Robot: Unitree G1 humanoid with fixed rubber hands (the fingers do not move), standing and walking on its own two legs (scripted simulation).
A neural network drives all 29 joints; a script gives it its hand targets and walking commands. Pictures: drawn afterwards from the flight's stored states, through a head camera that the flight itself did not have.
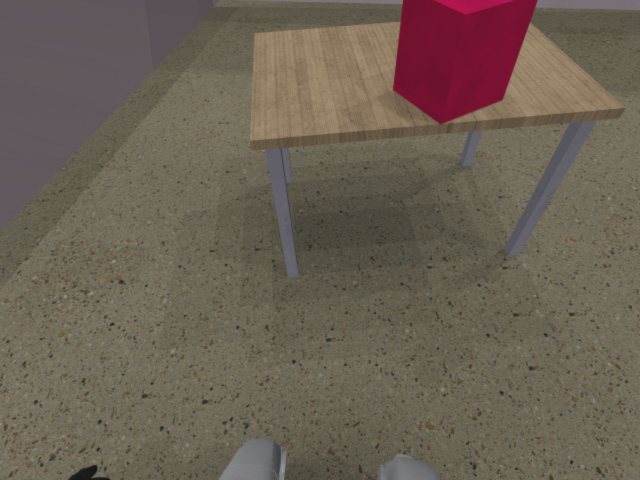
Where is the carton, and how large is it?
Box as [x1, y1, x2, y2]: [393, 0, 537, 123]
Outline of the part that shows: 403,0 393,89 439,123 442,123 502,99 537,0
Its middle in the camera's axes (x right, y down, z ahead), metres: +0.34 -0.49 +0.95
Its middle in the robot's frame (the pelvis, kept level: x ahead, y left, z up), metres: +1.07 -0.26 +0.04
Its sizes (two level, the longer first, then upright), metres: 0.210 0.200 0.250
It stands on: a table, 0.64 m high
